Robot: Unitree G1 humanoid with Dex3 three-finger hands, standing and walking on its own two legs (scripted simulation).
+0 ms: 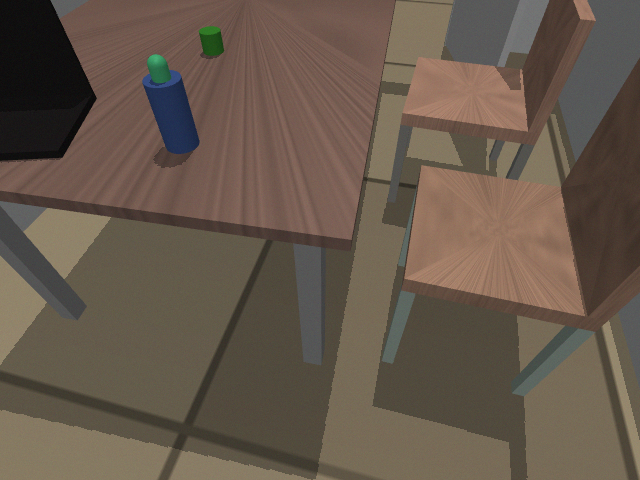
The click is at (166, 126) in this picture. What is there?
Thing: necked bottle
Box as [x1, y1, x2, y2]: [142, 54, 199, 153]
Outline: 151,55 147,60 147,65 150,73 143,78 142,82 166,148 174,153 183,153 190,151 198,145 199,141 180,74 176,71 169,70 166,61 160,55
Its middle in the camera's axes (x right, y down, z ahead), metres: -0.29 -0.27 +0.77
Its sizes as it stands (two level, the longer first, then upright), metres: 0.071 0.071 0.190
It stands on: a support 0.75 m high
